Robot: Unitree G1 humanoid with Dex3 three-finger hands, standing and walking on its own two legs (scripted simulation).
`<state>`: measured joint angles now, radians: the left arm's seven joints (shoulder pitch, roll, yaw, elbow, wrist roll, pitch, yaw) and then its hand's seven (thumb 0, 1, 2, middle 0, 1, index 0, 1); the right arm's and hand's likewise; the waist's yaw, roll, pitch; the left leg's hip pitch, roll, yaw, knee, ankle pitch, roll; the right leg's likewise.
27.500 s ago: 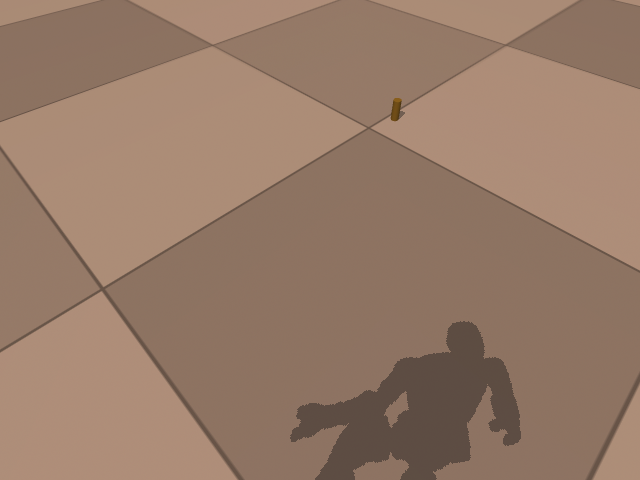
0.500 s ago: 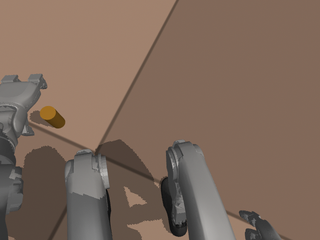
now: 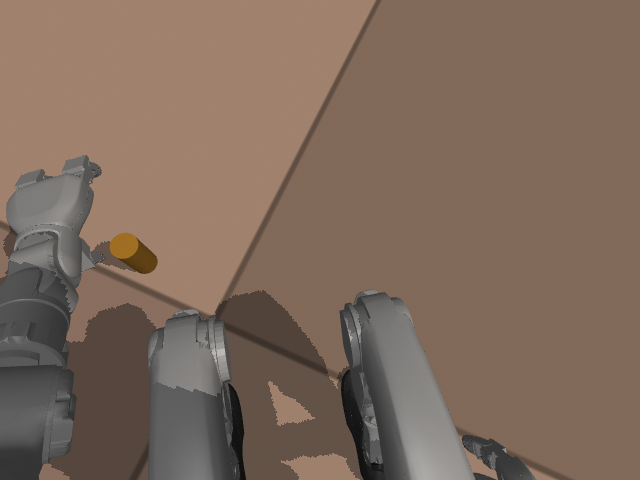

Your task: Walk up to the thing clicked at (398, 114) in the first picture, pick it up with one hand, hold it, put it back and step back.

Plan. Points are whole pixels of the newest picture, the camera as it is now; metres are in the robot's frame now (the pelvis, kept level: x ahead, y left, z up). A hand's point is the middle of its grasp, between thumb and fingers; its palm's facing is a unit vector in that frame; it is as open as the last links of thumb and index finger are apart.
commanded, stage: home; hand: left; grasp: from above
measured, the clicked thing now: (135, 254) +0.46 +0.29 -0.33
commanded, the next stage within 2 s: none
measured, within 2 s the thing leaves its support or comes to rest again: neither
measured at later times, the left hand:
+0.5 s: hand (1, 366) +0.27 +0.24 +0.09, palm faces -0.10 -0.85 -0.52, open 7.5 cm
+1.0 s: hand out of the picture +0.23 +0.21 +0.28, palm faces +0.19 -0.96 -0.20, open 7.4 cm
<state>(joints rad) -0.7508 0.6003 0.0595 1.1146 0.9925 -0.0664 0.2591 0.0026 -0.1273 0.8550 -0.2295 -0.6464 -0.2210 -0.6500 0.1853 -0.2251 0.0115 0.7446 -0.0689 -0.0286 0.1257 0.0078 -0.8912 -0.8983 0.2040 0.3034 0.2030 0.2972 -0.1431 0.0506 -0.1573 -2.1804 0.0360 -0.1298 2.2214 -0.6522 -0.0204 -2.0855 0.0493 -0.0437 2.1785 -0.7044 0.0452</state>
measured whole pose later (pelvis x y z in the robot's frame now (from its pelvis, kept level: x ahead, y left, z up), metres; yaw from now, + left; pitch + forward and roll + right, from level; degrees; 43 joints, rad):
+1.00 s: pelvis +0.08 +0.01 +0.32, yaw +8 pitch +12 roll -3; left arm 0.51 0.22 0.04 -0.15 -0.07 0.47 0.05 0.01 0.91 0.90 -0.20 -0.31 -0.21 -0.30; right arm 0.33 -0.22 0.04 0.50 0.03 -0.18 -0.19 0.02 -0.90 -0.90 0.20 0.30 0.20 0.30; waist -0.06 0.06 -0.20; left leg -0.78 0.04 -0.07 1.05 -0.48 -0.02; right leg -0.69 0.01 -0.04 0.98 -0.51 0.02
